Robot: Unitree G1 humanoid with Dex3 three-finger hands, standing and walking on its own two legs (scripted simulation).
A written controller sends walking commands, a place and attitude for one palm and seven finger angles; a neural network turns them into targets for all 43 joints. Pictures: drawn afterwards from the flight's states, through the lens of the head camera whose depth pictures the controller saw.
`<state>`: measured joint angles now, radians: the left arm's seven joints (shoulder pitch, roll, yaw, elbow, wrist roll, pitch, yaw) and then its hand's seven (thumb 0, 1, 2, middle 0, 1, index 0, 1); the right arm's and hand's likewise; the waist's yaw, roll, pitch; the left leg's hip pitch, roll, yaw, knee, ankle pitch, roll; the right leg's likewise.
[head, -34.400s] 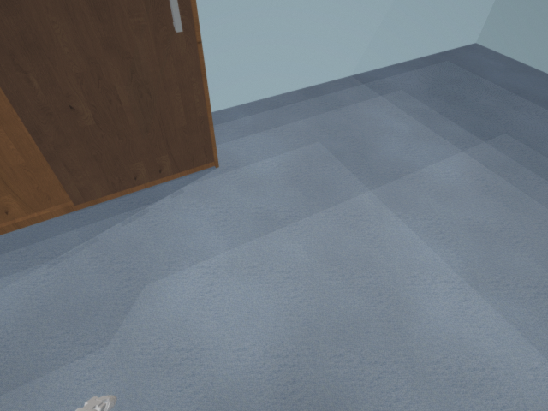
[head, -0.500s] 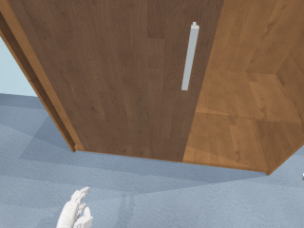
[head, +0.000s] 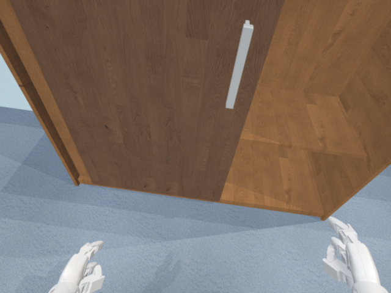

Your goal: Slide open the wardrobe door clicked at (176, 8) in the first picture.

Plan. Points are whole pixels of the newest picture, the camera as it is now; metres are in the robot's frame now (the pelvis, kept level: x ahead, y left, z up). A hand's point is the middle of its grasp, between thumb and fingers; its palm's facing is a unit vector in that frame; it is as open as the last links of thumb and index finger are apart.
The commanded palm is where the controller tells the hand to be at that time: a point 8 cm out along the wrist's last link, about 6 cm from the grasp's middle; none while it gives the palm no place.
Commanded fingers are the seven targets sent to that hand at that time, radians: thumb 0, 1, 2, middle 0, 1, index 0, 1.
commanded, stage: let the arm hang, fingers relaxed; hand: right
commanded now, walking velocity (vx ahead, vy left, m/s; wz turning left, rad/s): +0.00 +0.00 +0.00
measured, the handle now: (237, 68) +0.68 -0.07 +0.12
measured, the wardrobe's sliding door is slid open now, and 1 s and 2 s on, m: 0.60 0.60 0.60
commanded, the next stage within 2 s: look to check the result in 0.96 s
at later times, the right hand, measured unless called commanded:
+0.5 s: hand out of the picture -0.01 -0.18 -0.16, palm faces +0.00 +0.97 -0.23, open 7.3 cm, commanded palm none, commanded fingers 0.00 -0.90 -0.90 0.20 0.30 0.20 0.30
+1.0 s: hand out of the picture +0.04 -0.16 -0.17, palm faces +0.00 +0.98 -0.18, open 7.3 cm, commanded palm none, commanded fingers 0.00 -0.90 -0.90 0.20 0.30 0.20 0.30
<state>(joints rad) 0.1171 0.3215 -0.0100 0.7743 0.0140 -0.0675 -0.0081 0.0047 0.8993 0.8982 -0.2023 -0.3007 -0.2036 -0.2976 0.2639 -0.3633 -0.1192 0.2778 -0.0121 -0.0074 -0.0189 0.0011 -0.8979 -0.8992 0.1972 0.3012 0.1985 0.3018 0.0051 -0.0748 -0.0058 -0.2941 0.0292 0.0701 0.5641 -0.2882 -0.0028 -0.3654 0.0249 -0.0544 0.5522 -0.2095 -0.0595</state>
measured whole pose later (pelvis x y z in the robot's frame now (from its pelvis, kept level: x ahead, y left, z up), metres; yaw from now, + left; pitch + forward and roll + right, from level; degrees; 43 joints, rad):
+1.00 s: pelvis +0.02 +0.01 +0.01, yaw +1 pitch +0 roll +0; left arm 0.24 0.16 -0.01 1.13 0.03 0.00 0.03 0.00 0.91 0.90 -0.20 -0.30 -0.20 -0.30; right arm 0.24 -0.16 0.00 1.13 -0.01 0.00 -0.03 0.00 -0.92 -0.90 0.20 0.30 0.20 0.30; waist 0.01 0.00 0.04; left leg -0.15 0.01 0.06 0.39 -0.24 0.01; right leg -0.22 0.01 -0.06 0.41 -0.18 -0.04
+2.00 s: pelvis +0.04 +0.01 +0.01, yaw +1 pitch -1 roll +0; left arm 0.23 0.16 -0.01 1.15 0.02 -0.01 0.03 0.00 0.91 0.90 -0.20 -0.30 -0.20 -0.30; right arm 0.25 -0.16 0.00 1.14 0.00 -0.01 -0.03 0.00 -0.91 -0.90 0.20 0.30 0.20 0.30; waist 0.01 0.01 0.04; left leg -0.09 0.01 0.05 0.36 -0.25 0.01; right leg -0.17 0.01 -0.06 0.38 -0.20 -0.04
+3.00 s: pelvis +0.04 +0.02 +0.02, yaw +1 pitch -1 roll +0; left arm 0.19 0.20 -0.01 1.14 0.02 -0.01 0.03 0.00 0.91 0.90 -0.20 -0.30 -0.20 -0.30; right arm 0.21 -0.20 0.00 1.14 -0.01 -0.01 -0.02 0.00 -0.91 -0.90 0.20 0.30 0.20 0.30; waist 0.01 0.00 0.06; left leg -0.08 -0.01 0.05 0.33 -0.24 0.02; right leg -0.16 0.00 -0.06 0.35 -0.18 -0.02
